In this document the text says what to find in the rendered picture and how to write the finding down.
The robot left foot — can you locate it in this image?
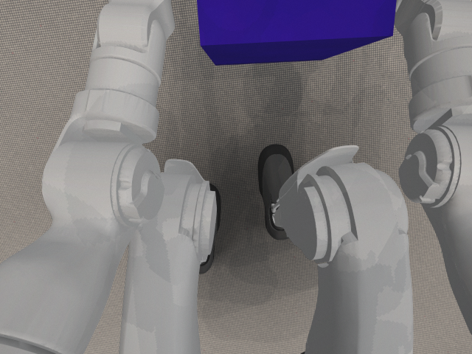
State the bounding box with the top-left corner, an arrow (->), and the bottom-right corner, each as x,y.
199,184 -> 221,274

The robot right upper arm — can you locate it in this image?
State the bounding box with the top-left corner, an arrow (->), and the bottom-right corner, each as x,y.
399,125 -> 472,335

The robot right thigh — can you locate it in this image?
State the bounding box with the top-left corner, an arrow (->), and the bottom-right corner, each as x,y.
291,162 -> 414,354

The carton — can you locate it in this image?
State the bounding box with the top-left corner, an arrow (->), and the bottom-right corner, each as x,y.
197,0 -> 397,66

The robot right forearm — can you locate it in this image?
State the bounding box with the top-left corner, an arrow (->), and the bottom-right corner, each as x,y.
394,0 -> 472,133

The robot left upper arm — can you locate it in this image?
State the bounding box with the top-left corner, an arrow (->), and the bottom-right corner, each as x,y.
0,141 -> 164,354

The robot left forearm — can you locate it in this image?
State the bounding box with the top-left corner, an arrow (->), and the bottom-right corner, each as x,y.
42,0 -> 175,196

